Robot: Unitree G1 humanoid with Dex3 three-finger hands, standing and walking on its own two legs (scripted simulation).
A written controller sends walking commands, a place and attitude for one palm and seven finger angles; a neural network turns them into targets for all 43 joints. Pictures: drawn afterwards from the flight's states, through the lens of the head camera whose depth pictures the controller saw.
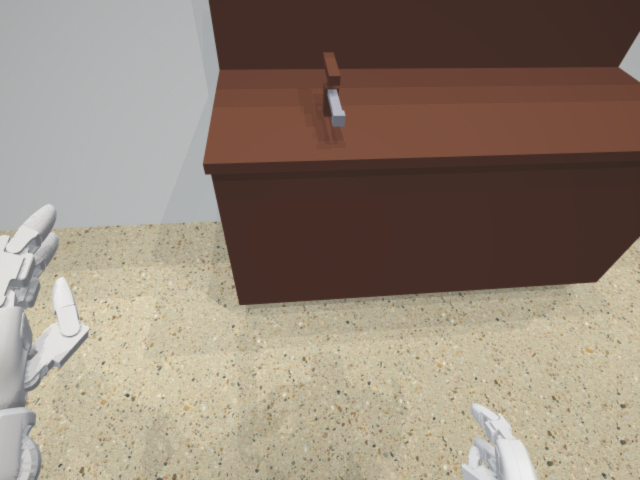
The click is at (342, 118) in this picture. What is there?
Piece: tap's lever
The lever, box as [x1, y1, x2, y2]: [332, 110, 345, 126]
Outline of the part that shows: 332,111 333,126 344,126 345,115 343,110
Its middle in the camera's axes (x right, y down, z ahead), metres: +0.04 -0.28 +0.91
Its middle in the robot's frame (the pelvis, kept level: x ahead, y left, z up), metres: +0.87 +0.02 +0.00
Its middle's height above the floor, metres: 0.78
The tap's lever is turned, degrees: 0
